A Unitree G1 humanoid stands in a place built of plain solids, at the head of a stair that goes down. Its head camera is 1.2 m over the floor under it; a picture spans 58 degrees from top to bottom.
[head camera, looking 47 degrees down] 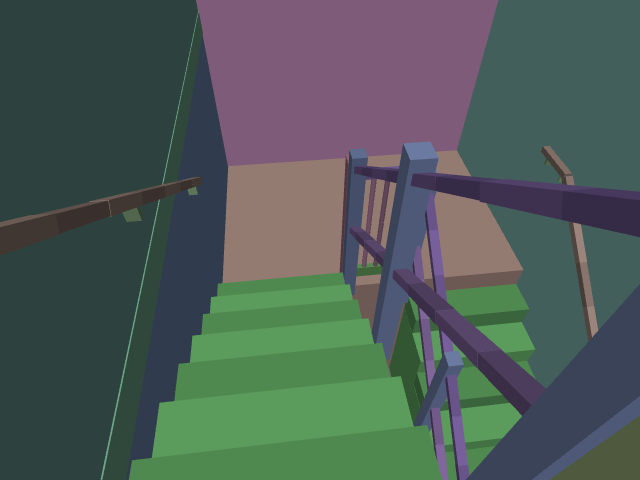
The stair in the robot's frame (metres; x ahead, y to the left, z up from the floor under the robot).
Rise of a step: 0.18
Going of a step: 0.25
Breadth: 0.90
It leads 7 degrees to the left of straight ahead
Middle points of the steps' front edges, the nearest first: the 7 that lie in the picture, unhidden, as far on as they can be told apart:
0.45 0.11 -0.18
0.69 0.14 -0.36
0.94 0.17 -0.53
1.18 0.19 -0.71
1.43 0.22 -0.89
1.67 0.25 -1.07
1.92 0.28 -1.25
